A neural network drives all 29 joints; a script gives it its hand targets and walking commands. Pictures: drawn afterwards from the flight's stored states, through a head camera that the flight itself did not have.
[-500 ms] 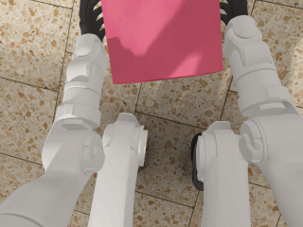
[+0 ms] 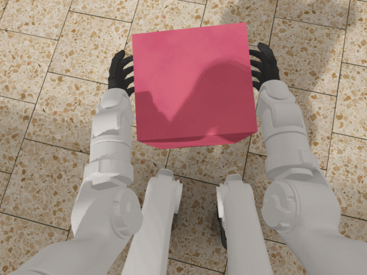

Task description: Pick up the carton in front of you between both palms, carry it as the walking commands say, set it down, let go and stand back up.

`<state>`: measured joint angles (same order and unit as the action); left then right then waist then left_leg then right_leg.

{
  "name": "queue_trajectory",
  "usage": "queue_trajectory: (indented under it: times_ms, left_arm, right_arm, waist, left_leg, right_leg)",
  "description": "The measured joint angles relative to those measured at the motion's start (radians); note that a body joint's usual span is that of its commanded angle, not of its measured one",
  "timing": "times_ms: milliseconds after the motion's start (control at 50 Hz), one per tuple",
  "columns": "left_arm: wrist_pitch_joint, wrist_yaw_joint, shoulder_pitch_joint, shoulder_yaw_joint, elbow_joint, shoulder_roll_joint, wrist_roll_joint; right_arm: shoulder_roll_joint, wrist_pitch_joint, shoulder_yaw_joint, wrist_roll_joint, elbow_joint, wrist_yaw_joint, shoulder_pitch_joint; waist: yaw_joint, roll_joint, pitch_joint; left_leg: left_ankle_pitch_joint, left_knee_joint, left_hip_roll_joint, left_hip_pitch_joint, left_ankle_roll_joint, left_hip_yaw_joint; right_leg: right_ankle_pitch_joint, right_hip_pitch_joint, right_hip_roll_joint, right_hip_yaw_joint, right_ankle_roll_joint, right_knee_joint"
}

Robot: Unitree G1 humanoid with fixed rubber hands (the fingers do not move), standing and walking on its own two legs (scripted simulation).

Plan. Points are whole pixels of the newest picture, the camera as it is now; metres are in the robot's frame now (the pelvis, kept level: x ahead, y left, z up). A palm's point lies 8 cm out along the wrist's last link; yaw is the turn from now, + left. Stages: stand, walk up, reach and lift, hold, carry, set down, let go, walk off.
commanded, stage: reach and lift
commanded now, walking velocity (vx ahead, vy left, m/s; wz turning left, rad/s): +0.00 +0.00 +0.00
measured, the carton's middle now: (193, 100) +0.47 +0.03 -0.13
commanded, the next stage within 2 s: none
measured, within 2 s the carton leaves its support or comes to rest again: neither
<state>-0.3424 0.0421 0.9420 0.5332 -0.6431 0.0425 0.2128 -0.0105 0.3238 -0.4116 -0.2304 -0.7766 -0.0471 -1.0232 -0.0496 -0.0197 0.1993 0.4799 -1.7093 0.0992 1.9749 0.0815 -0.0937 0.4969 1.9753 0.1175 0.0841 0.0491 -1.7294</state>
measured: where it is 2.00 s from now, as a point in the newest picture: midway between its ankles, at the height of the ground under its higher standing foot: (193, 227)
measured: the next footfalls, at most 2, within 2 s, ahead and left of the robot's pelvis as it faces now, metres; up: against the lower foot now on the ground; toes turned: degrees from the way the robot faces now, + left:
none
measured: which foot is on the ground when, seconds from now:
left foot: down 0.00-1.00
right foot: down 0.00-1.00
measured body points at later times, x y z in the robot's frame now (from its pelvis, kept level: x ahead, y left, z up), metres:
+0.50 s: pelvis +0.05 +0.00 +0.14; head +0.20 +0.00 +0.57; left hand +0.44 +0.17 +0.09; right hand +0.46 -0.13 +0.09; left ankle +0.11 +0.14 -0.47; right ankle +0.11 -0.12 -0.47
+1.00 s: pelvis +0.10 +0.01 +0.26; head +0.12 +0.01 +0.71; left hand +0.41 +0.16 +0.24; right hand +0.41 -0.14 +0.24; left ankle +0.11 +0.14 -0.47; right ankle +0.11 -0.12 -0.47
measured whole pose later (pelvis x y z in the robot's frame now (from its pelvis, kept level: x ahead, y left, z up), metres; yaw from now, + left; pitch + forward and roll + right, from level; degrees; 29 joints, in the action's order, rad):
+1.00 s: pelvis +0.10 +0.01 +0.26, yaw +0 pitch +9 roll +0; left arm -0.41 0.03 0.26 0.29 -0.45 0.15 0.20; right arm 0.15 0.40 -0.27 -0.20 -0.47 -0.04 -0.26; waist -0.01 0.00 0.15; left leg 0.28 -0.61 0.06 0.48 0.02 -0.14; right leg 0.30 0.47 0.06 0.14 0.01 -0.61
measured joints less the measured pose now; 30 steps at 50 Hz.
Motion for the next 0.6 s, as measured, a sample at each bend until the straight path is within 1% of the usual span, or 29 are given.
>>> queue_trajectory:
  times_ms: [120, 260, 600]
  left_arm:
    - [-0.004, 0.006, -0.088, -0.045, 0.047, 0.018, -0.027]
    - [0.0, 0.009, -0.19, -0.081, 0.059, 0.033, -0.044]
    - [0.045, -0.003, -0.428, -0.149, 0.05, 0.073, -0.029]
  right_arm:
    - [0.02, 0.005, 0.031, 0.031, 0.068, -0.003, 0.104]
    - [0.047, 0.002, 0.049, 0.045, 0.1, -0.007, 0.218]
    - [0.112, -0.04, 0.069, 0.039, 0.142, -0.004, 0.493]
  waist:
    - [0.003, 0.002, 0.022]
    - [0.006, 0.005, 0.044]
    - [0.017, 0.011, 0.041]
  left_leg:
    - [0.006, 0.079, -0.002, -0.11, -0.008, -0.003]
    - [0.01, 0.192, -0.003, -0.282, -0.017, -0.009]
    - [-0.044, 0.567, -0.015, -0.795, -0.039, -0.033]
  right_leg:
    - [0.005, -0.113, 0.0, 0.008, 0.0, 0.082]
    - [0.009, -0.286, -0.004, 0.016, -0.005, 0.197]
    - [-0.044, -0.803, -0.023, 0.032, -0.024, 0.577]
